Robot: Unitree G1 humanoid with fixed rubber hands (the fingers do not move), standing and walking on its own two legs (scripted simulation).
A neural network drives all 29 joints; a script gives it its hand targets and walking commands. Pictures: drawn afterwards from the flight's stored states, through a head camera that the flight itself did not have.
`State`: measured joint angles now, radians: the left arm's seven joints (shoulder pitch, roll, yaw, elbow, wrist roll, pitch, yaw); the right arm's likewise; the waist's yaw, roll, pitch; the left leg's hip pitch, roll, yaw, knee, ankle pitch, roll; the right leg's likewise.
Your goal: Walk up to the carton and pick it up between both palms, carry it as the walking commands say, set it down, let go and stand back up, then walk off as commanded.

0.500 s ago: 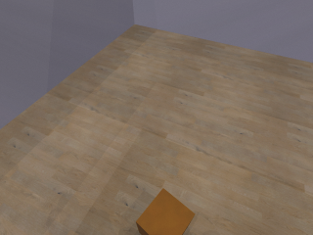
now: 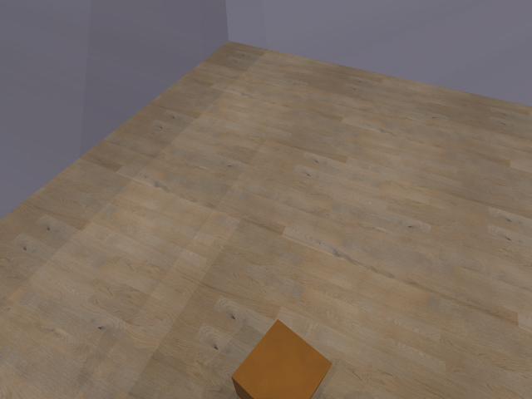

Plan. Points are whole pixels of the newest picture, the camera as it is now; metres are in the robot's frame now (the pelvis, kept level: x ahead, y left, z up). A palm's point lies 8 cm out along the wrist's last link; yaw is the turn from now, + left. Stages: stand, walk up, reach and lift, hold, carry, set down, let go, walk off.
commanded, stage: stand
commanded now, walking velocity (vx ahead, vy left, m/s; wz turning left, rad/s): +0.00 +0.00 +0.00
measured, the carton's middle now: (280, 380) +0.29 -0.03 -0.65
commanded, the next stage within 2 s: walk off in 0.24 s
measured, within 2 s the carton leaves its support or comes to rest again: rests again in 1.96 s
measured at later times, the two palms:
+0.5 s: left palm out of the picture -0.06 +0.19 -0.15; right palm out of the picture -0.06 -0.19 -0.15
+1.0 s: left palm out of the picture +0.06 +0.15 -0.13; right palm (433, 328) +0.27 -0.29 -0.13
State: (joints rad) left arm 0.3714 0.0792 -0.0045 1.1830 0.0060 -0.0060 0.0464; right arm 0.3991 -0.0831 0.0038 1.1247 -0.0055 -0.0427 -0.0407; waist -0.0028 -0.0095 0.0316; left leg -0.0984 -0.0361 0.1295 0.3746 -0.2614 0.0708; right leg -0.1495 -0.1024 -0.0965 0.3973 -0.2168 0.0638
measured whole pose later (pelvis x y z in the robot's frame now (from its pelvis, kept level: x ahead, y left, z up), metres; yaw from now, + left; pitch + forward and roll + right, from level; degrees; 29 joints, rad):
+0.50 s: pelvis +0.00 +0.00 +0.00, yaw +1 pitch -1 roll +0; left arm 0.39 0.08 0.00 1.18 0.02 -0.01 0.04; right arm 0.42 -0.09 0.00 1.12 -0.01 -0.04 -0.03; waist -0.01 -0.01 0.02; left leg -0.11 -0.04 0.12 0.40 -0.28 0.07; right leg -0.17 -0.11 -0.11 0.46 -0.29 0.07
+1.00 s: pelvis +0.15 -0.07 +0.00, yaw +16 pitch +2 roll +1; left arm 0.38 0.15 0.05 1.03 0.03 -0.10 0.02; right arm 0.25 -0.22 -0.09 0.94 -0.03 -0.04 0.03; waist 0.01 0.03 -0.01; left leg -0.58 0.08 0.04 1.21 -0.18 0.06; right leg -0.12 -0.08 -0.26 0.38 -0.28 0.00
